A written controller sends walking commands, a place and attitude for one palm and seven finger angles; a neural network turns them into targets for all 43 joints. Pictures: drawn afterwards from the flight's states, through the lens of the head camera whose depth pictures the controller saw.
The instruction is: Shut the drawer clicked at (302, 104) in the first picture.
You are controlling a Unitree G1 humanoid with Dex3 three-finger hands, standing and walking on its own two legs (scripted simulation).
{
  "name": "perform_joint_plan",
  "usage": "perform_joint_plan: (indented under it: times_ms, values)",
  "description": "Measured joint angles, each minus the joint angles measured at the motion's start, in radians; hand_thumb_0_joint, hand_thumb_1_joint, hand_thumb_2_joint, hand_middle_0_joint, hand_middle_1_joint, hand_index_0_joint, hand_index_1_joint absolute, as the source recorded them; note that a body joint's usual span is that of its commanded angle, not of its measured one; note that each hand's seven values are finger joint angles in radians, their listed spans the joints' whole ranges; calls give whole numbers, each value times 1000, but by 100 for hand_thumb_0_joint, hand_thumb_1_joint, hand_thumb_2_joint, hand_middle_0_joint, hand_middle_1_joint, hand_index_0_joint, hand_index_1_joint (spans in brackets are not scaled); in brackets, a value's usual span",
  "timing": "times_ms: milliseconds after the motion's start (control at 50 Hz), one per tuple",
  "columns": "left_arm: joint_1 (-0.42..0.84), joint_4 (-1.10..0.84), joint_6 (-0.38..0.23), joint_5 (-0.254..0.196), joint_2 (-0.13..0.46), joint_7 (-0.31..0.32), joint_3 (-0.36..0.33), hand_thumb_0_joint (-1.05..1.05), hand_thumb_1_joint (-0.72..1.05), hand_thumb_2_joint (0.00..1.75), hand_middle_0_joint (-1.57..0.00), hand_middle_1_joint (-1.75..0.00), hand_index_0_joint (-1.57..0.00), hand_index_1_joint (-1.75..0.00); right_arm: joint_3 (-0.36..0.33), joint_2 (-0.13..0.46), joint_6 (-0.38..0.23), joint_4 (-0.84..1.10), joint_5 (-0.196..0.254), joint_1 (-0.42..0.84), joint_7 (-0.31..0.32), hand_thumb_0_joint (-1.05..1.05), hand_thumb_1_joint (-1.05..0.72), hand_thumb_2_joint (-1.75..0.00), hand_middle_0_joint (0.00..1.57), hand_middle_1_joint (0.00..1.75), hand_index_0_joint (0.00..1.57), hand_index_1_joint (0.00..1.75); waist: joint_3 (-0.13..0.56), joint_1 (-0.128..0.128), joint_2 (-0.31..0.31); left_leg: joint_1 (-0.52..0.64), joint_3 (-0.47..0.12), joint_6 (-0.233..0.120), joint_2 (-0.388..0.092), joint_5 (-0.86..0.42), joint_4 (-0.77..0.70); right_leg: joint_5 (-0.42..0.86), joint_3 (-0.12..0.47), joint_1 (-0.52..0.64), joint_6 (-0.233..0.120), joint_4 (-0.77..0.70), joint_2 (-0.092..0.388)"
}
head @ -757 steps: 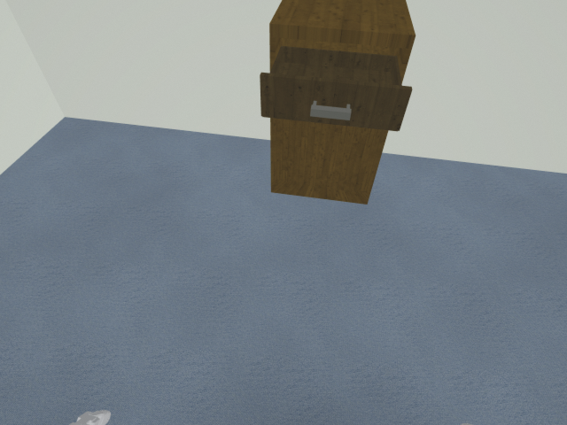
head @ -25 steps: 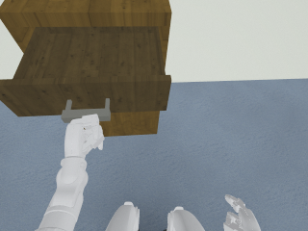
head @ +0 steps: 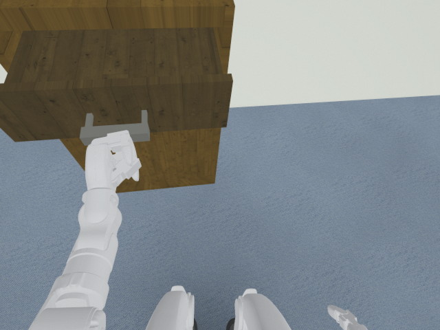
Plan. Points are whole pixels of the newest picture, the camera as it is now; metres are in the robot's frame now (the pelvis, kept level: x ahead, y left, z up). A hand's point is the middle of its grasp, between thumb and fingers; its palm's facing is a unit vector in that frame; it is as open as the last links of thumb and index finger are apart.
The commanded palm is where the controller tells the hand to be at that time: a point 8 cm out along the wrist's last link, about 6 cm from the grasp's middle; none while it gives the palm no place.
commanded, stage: push the drawer shut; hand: left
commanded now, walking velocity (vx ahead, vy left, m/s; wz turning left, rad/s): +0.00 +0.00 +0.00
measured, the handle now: (116, 125) +0.48 +0.20 +0.03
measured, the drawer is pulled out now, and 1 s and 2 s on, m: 0.16 0.03 0.00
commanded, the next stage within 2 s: pull the fist back off the drawer in 1.68 s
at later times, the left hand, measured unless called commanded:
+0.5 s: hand (138, 132) +0.47 +0.16 +0.03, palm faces +0.16 -0.99 -0.03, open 3.0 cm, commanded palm +0.45 +0.20 +0.03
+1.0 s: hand (140, 108) +0.53 +0.16 +0.03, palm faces +0.16 -0.99 -0.03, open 3.1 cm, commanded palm +0.52 +0.20 +0.03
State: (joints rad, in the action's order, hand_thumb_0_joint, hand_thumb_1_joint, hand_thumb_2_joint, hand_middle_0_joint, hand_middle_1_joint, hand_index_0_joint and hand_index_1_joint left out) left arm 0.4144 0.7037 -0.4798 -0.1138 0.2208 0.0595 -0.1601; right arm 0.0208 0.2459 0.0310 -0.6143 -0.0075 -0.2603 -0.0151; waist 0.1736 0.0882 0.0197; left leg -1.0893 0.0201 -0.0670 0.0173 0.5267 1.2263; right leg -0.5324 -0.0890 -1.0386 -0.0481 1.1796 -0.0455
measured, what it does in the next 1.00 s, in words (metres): stands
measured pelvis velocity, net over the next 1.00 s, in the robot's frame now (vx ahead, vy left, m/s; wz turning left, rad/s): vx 0.00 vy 0.00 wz -0.02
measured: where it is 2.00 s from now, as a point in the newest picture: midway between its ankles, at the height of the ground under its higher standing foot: outside the picture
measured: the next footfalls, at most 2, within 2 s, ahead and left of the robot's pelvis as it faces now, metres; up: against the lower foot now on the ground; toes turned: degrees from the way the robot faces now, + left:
none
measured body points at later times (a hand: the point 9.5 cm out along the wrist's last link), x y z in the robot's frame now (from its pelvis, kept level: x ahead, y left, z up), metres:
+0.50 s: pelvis +0.00 +0.01 -0.01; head +0.13 +0.03 +0.42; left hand +0.46 +0.21 +0.03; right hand +0.04 -0.25 -0.12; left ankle +0.03 +0.08 -0.63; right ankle +0.01 -0.10 -0.63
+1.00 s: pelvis +0.00 +0.00 -0.01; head +0.16 +0.02 +0.41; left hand +0.52 +0.22 +0.03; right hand -0.01 -0.26 -0.12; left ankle +0.03 +0.08 -0.63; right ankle +0.01 -0.10 -0.63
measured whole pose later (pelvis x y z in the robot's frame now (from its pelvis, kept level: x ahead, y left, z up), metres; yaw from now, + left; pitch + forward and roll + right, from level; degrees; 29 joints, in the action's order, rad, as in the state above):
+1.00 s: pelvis +0.00 +0.00 -0.01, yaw -1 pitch +28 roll -4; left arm 0.93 1.21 -0.52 -0.02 0.44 0.04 -0.37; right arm 0.04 0.26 0.12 -0.63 -0.05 -0.36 -0.04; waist 0.15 0.20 0.04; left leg -1.23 0.00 -0.06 0.00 0.53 1.27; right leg -0.52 -0.10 -1.17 -0.05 1.20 -0.07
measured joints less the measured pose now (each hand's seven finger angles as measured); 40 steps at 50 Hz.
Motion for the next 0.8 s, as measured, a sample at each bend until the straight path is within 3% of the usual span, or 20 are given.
perform_joint_plan:
  times_ms: [500,800]
  values:
    - [303,324,-61,63,62,33,-97,-3,84,92,-140,-160,-140,-160,3,1,46,-28,-28,-44,-20,0,-91,-90,20,30,21,30,-10,47,10,-67,2,-10,0,-5,20,9,1,-64,10,13,1]
    - [453,466,-61,91,177,-2,-181,-3,84,92,-140,-160,-140,-160,16,10,74,-18,-38,-80,-23,0,-91,-90,20,30,21,30,-20,100,10,-122,-10,-1,-15,0,41,11,-12,-115,-2,22,-14]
